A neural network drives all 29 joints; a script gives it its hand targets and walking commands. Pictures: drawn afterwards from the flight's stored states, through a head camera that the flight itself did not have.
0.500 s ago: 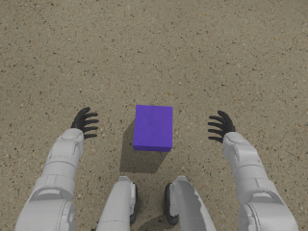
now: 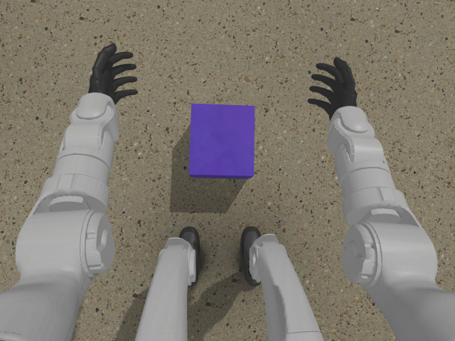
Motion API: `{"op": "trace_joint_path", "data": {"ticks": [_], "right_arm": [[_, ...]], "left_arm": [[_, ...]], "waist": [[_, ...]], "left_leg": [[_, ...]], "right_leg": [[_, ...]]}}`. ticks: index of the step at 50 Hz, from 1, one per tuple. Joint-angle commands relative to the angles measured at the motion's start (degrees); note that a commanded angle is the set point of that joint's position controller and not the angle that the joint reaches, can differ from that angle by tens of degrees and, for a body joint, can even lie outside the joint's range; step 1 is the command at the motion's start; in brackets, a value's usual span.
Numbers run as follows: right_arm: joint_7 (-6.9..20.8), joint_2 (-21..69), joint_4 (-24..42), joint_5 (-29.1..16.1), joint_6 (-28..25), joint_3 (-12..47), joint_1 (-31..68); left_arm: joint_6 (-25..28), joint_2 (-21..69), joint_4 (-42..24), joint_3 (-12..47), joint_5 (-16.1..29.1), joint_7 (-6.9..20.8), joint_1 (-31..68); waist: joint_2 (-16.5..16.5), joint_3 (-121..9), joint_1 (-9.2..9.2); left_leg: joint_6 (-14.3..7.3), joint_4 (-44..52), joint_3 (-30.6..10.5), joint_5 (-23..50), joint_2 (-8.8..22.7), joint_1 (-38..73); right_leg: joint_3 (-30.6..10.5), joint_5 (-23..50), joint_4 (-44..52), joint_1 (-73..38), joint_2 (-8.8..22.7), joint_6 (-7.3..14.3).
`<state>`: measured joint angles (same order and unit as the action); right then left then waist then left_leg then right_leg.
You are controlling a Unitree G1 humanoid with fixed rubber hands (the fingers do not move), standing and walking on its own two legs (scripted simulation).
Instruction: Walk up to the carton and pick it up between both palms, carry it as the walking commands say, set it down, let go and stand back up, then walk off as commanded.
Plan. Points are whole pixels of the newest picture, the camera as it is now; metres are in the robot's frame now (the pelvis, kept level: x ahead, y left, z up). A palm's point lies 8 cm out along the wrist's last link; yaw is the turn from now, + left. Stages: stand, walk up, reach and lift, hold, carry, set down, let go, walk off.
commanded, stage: reach and lift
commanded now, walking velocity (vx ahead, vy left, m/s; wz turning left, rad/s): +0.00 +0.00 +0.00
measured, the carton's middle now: (221, 144) +0.50 -0.02 -0.59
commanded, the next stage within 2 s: none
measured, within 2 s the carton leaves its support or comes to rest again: neither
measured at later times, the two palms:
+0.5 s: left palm (123, 95) +0.52 +0.18 -0.17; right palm (319, 105) +0.50 -0.20 -0.17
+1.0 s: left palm (146, 118) +0.53 +0.18 -0.33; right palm (296, 125) +0.50 -0.20 -0.33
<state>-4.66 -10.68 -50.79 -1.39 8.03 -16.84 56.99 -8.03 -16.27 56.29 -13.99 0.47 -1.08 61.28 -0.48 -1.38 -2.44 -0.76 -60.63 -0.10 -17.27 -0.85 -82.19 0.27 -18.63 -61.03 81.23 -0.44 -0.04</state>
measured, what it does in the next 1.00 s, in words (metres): lowers itself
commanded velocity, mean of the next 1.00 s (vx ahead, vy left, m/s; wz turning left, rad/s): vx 0.00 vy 0.00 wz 0.00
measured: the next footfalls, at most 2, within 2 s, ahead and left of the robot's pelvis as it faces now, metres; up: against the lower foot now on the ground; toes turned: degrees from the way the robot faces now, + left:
none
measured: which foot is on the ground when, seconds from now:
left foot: down 0.00-1.00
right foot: down 0.00-1.00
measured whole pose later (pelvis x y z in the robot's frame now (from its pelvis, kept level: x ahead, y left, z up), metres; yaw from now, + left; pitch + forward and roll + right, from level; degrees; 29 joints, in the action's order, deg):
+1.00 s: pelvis -0.03 +0.00 -0.20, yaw -1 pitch +47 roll -1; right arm -6.9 -15.1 -54.6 -5.2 7.5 -15.2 73.2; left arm -7.9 -20.8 60.4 -11.3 4.7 -4.0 77.9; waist -0.3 3.4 -2.2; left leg 0.4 -105.0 -1.3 -28.8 -2.5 -123.1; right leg 0.0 -30.4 -105.3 121.8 -2.4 -0.7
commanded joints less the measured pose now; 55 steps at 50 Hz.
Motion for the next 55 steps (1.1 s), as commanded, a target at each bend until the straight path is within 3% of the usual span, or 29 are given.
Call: {"op": "trace_joint_path", "data": {"ticks": [1,13,20,24,36,46,55], "right_arm": [[0.4,-6.2,5.6,1.0,-2.0,-2.0,15.1],[2.1,-3.9,9.4,5.5,-3.0,-6.9,13.9],[1.7,-2.7,5.7,6.4,-3.0,-7.3,15.9],[0.6,-3.9,4.4,5.5,-2.7,-6.5,18.3],[-1.8,-9.2,8.0,-1.7,-1.7,-0.4,23.9],[-2.2,-10.7,2.8,-3.7,-1.3,1.2,28.4],[-2.8,-11.4,-0.7,-5.1,-2.5,2.7,32.1]], "left_arm": [[1.7,-6.0,-5.7,-1.3,-0.7,-0.1,17.1],[2.2,-3.6,-9.6,-5.9,-6.2,1.3,15.8],[2.4,-3.1,-6.2,-6.8,-6.8,1.6,17.8],[2.1,-3.8,-4.8,-5.4,-5.4,0.7,20.6],[1.0,-9.1,-7.8,0.5,1.8,-2.6,26.6],[0.9,-10.7,-2.5,2.2,4.1,-3.0,30.8],[2.5,-12.1,1.0,3.0,5.5,-3.2,34.1]], "waist": [[-2.9,-56.0,-0.48],[-1.7,-60.9,0.08],[-2.3,-52.3,-0.21],[-2.7,-55.4,-0.92],[-3.3,-66.4,-0.64],[-3.0,-59.4,-0.46],[-2.3,-57.0,-0.08]], "left_leg": [[1.4,2.4,-2.1,20.7,-2.8,34.1],[2.0,0.7,-1.3,26.4,-3.3,28.7],[2.0,-6.6,-0.5,15.5,-3.9,14.9],[2.7,-13.2,0.3,11.9,-4.1,11.2],[3.0,-27.3,1.4,11.0,-3.8,6.5],[2.5,-35.4,1.6,3.1,-2.8,-3.0],[2.3,-43.5,1.7,2.3,-2.3,-8.8]], "right_leg": [[0.8,19.1,3.7,-20.9,-3.4,-1.5],[0.9,27.9,1.3,-23.3,-3.8,-1.8],[0.9,17.3,-6.1,-11.1,-3.9,-2.4],[1.9,13.0,-11.9,-6.6,-4.1,-2.6],[3.6,11.5,-26.6,0.3,-4.0,-2.4],[3.4,4.7,-35.0,8.4,-3.2,-1.9],[2.7,4.9,-42.9,10.8,-2.8,-1.9]]}}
